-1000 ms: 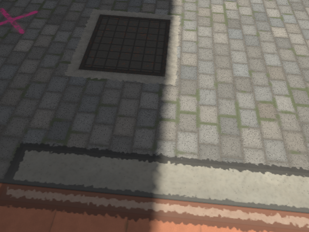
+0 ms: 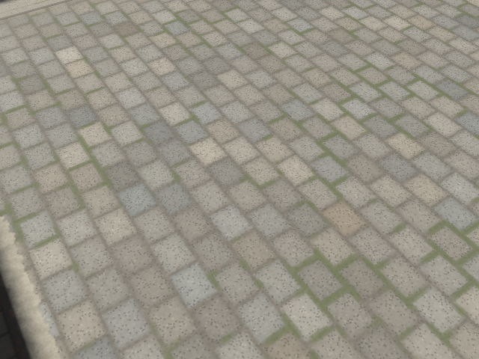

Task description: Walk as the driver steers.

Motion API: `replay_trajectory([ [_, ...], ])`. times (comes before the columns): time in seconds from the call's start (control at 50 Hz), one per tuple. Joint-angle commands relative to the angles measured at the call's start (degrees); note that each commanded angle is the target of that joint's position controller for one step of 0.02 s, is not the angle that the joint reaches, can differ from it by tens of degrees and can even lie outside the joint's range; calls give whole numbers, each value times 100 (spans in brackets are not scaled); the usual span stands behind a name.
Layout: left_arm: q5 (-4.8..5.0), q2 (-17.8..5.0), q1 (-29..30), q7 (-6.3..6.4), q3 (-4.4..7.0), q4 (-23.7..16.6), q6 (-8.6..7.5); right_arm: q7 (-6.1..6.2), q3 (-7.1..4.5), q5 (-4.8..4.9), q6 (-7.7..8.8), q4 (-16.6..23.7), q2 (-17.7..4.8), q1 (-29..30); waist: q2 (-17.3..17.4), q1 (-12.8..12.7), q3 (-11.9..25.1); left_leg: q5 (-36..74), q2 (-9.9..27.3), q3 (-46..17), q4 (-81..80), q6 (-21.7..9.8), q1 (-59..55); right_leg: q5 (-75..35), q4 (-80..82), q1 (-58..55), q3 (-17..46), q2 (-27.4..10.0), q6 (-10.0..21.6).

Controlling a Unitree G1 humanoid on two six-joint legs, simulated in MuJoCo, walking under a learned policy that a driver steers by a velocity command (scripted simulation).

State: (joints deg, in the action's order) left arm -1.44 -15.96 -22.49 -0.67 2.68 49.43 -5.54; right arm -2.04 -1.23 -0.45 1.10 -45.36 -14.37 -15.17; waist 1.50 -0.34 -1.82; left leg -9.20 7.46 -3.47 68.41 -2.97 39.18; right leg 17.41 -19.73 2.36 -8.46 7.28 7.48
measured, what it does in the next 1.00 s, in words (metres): walks ahead, turning left: left foot, then right foot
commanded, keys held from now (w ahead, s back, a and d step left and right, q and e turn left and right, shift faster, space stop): w+q+shift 0.02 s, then q+shift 0.56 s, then w+q+shift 0.36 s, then w+shift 0.06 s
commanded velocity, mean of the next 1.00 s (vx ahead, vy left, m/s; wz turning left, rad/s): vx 0.48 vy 0.00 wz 0.86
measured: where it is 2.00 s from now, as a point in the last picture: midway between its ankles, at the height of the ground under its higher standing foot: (13, 233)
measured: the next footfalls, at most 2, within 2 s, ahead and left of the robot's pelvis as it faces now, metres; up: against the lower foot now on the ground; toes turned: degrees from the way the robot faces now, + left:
left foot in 0.20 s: +0.40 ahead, +0.09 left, +0.00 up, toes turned +12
right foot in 0.74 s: +0.57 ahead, -0.03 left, +0.00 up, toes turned +49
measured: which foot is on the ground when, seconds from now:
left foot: up 0.00-0.18, down 0.20-0.74, up 0.76-1.00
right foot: down 0.00-0.20, up 0.22-0.72, down 0.74-1.00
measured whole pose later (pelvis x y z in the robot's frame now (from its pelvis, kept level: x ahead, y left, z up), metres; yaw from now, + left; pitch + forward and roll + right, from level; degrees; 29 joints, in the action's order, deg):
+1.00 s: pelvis +0.52 +0.07 +0.01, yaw +53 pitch +2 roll +0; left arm -1.7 -18.7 -23.0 0.3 2.2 42.8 -4.1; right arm -4.8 -4.2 -2.1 -1.9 -36.2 -21.1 -9.1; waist 4.4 -3.7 2.4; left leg -7.3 -0.3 -5.4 69.9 -1.0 43.1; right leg 16.8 -17.0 2.2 -4.7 0.8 1.4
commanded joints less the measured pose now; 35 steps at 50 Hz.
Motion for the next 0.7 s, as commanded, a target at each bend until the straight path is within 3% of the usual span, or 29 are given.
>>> replay_trajectory([
  [0.02, 43, -362, 292, -41, 62, -299, -274, -84, -68, 54, 5, 300, -257, 375, -352, 68, -618, 1028, -24, 344, -872, -102, 59, -2850, 1484, 801, 175, -1277, -326],
  [0.06, 109, -312, 396, 24, 0, -288, -293, -152, -9, -12, 99, 405, -160, 719, -208, 96, -688, 1701, -269, 938, -1940, -170, -339, -4500, 1248, 774, -395, -1174, -466],
  [0.1, 176, -497, 201, 156, -3, -230, -321, -248, 27, -73, 173, 442, -128, 846, -231, 56, -476, 2365, -663, 1416, -2976, -260, -928, -5786, 785, 335, -567, -1264, -588],
  [0.14, 206, -853, 303, 326, 78, -297, -271, -265, -53, -141, 142, 188, -356, 55, -584, 382, 105, 2207, -1184, 1623, -3207, -371, -1902, -7094, -349, -44, -602, -1448, -774],
  [0.16, 197, -1005, 470, 385, 129, -366, -187, -227, -152, -178, 105, -21, -585, -738, -691, 758, 500, 1838, -1406, 1539, -3143, -480, -2732, -7483, -1373, 65, -531, -1569, -843],
  [0.18, 162, -1091, 805, 396, 168, -469, -102, -137, -304, -212, 77, -303, -896, -1852, -690, 1317, 947, 1659, -1402, 1154, -3113, -694, -3835, -7099, -2875, 517, -393, -1662, -906],
  [0.2, 242, -1000, 1170, 312, 201, -486, -15, 17, -455, -135, 87, -447, -1134, -2406, -78, 1760, 981, 2360, -991, 600, -3911, -1107, -4405, -3810, -5408, 1105, -515, -979, -1008],
  [0.22, 100, -187, 770, 216, 6, -712, -18, 123, -572, -68, 62, -389, -1688, -1989, 1299, 944, 758, 6808, -62, -504, -2945, -1407, -5356, 1970, -7606, 3101, -245, -86, -1111],
  [0.24, 158, -144, -80, 267, -83, -993, 5, 108, -661, -111, 78, -95, -2048, -1654, 765, 484, 2348, 7345, 1050, -2413, -3427, -2495, -6403, 1664, -8481, 3913, 999, -169, -1131],
  [0.26, 35, -393, 45, 275, -149, -1078, -4, 172, -689, -19, 1, 320, -1837, -959, -27, 415, 2494, 5026, 1127, -3220, -4261, -2526, -5818, 1007, -8021, 3914, 1394, -426, -980],
  [0.28, -36, -552, 322, 254, -126, -1074, 39, 229, -580, 39, -88, 434, -1406, -460, -579, 149, 1494, 3220, 846, -2994, -4746, -2311, -4552, 776, -7390, 3872, 1400, -679, -963],
  [0.3, -136, -594, 603, 262, -96, -1129, 127, 236, -480, 82, -121, 423, -1101, -281, -837, -17, 779, 2730, 558, -2686, -5023, -2057, -3574, 811, -6833, 3777, 1345, -847, -1016],
  [0.34, -186, -588, 667, 301, -101, -1191, 453, 223, -422, 65, -79, 408, -983, -289, -845, -176, 342, 3358, 166, -2043, -5130, -1745, -2261, 788, -5784, 3076, 1270, -1067, -1157],
  [0.38, -157, -397, 796, 319, -166, -1304, 587, 189, -494, -24, -14, 435, -1215, -297, -677, -186, 581, 4086, -218, -1672, -4932, -1540, -1924, 517, -5095, 2704, 1159, -1080, -1230],
  [0.42, -93, -376, 983, 316, -179, -1413, 619, 218, -542, -31, -46, 486, -1280, -314, -394, -102, 871, 4155, -414, -1610, -4694, -1239, -2198, 54, -4619, 2854, 1199, -1068, -1248],
  [0.5, -59, -459, 1615, 300, -169, -1635, 712, 306, -617, 72, -280, 642, -1322, -365, 116, 213, 914, 2141, -678, -2120, -4677, -661, -2742, -478, -3947, 3336, 1448, -942, -1238],
  [0.54, -30, -499, 1900, 291, -168, -1700, 709, 314, -652, 50, -352, 707, -1332, -406, 285, 355, 728, 1308, -689, -2496, -4727, -614, -3018, -425, -3558, 3552, 1592, -841, -1210],
  [0.58, 2, -550, 2089, 296, -165, -1731, 651, 303, -683, 9, -377, 747, -1348, -456, 425, 459, 586, 1156, -643, -2804, -4654, -657, -3313, -296, -3142, 3623, 1703, -728, -1142],
  [0.6, -4, -569, 2106, 269, -177, -1724, 595, 272, -688, -13, -365, 779, -1354, -479, 445, 504, 697, 359, -632, -2988, -4731, -759, -3384, -236, -2942, 3489, 1747, -692, -1105],
  [0.64, -13, -604, 2256, 194, -186, -1718, 487, 170, -679, -107, -327, 888, -1331, -364, 581, 572, 528, -1647, -633, -3405, -4987, -944, -3167, -55, -2375, 3178, 1787, -616, -1012],
  [0.68, 42, -671, 2099, 167, -154, -1644, 393, 89, -674, -180, -284, 1010, -1331, -77, 697, 416, 303, -2406, -686, -3659, -4994, -907, -2533, 281, -1597, 2286, 1764, -478, -950],
  [0.7, 108, -701, 1736, 192, -121, -1533, 356, 66, -668, -208, -273, 1084, -1330, 214, 663, 151, 258, -2562, -777, -3613, -4868, -773, -1899, 397, -1126, 1389, 1705, -425, -897],
])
